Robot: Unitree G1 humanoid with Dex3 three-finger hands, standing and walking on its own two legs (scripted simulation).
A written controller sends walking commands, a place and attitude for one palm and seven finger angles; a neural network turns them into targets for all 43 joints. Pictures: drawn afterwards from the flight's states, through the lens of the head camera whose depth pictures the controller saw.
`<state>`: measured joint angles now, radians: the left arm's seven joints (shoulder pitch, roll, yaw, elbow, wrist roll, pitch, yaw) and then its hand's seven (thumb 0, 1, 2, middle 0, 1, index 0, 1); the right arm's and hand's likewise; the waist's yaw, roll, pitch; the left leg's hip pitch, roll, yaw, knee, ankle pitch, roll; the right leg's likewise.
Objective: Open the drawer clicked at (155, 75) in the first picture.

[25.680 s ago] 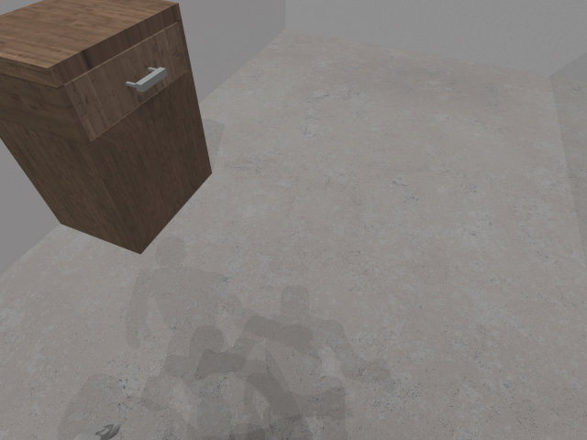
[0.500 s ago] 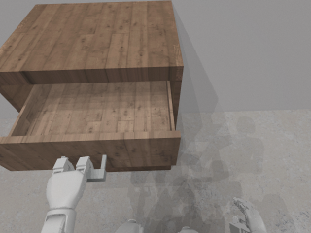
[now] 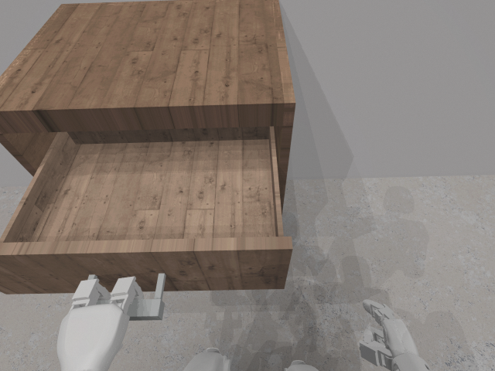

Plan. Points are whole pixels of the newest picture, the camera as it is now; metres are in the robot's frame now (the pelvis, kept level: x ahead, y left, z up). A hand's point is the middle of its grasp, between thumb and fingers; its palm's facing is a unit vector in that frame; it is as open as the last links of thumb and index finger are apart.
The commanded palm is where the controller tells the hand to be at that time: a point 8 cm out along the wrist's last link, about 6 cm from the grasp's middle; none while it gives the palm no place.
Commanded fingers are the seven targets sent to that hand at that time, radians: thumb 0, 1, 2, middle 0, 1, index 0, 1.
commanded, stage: pull the drawer open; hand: left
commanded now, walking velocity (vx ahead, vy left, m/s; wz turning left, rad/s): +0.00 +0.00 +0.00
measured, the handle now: (122, 295) +0.24 +0.22 -0.02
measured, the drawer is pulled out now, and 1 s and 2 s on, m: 0.25 0.30 0.29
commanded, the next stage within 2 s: open the thumb to release the handle in 0.60 s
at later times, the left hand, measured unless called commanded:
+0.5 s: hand out of the picture +0.13 +0.22 -0.03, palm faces -0.10 -0.09 -0.99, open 6.2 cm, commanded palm +0.08 +0.23 +0.02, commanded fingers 0.00 0.90 0.90 -0.40 -1.35 -0.40 -1.35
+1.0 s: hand (103, 370) +0.14 +0.23 -0.03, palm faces -0.05 -0.07 -1.00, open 8.0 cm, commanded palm +0.12 +0.24 +0.02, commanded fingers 0.00 -0.22 0.42 -0.32 -1.23 -0.32 -1.23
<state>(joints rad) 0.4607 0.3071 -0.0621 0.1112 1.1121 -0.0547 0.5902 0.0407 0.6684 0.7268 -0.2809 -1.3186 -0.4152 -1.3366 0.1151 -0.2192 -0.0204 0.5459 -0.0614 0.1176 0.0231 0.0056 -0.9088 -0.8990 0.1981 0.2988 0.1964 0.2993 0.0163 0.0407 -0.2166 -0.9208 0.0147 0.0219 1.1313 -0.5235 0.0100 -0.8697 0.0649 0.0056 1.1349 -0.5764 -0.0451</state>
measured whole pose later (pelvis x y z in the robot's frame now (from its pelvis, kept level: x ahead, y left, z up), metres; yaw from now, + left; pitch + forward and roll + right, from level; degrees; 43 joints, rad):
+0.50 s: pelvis -0.01 -0.01 -0.02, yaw +1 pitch +19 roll +1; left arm 0.63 0.33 0.00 -0.02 1.10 -0.17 0.55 0.04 0.66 0.72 -0.29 -1.33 -0.39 -1.32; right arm 0.09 -0.21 -0.02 0.51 -0.09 0.11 0.05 0.01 -0.91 -0.90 0.20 0.30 0.20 0.30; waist 0.05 0.05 -0.23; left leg -1.01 0.01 0.01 1.21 -0.54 -0.01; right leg -0.96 0.06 -0.01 1.23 -0.61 -0.06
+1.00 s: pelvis -0.02 -0.02 -0.02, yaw +2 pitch +20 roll +1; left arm 0.56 0.36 0.01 0.01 1.10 -0.21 0.61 0.00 0.35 0.66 -0.39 -1.30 -0.37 -1.28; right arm 0.09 -0.22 -0.05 0.55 -0.08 0.12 0.01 0.01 -0.91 -0.90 0.20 0.30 0.20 0.30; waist 0.07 0.06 -0.22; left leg -1.06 0.01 -0.01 1.24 -0.54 -0.01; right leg -1.01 0.06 -0.03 1.26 -0.61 -0.07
